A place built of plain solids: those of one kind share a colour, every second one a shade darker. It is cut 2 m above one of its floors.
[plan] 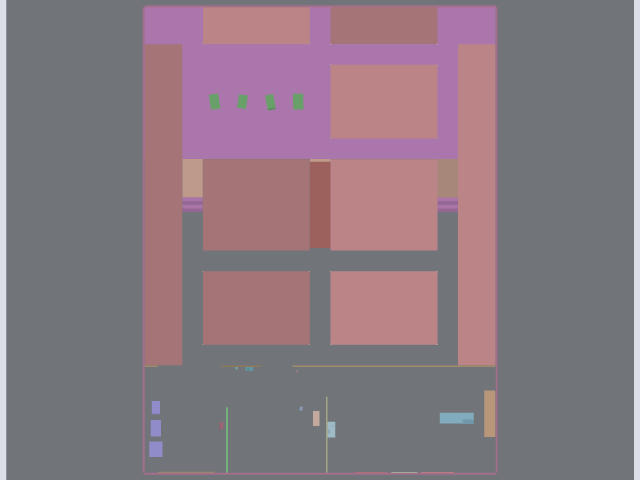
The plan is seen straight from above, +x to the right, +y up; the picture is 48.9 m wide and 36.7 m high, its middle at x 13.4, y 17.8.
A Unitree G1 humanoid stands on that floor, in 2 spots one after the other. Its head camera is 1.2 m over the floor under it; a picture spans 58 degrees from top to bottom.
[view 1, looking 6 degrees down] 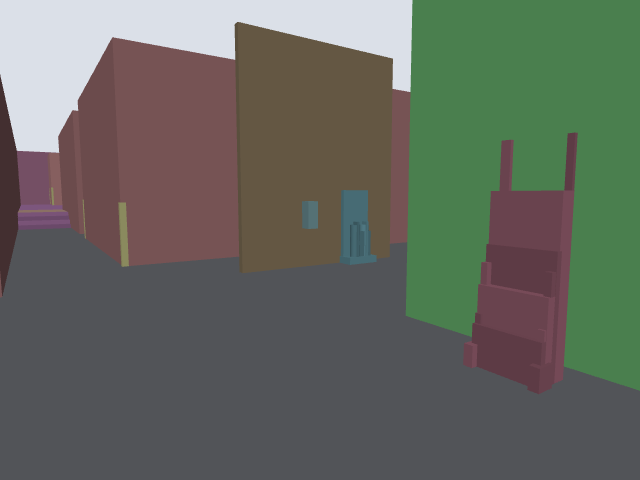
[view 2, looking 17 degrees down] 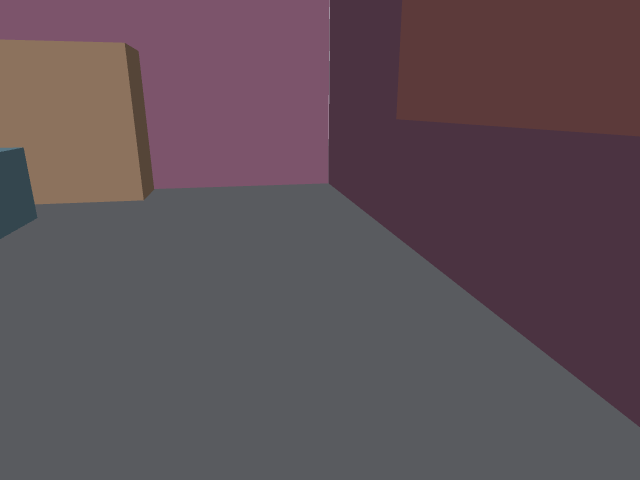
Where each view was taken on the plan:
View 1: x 3.17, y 2.00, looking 56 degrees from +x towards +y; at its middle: front_line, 7.39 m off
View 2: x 19.85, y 1.50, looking -11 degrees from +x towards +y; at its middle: ground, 4.10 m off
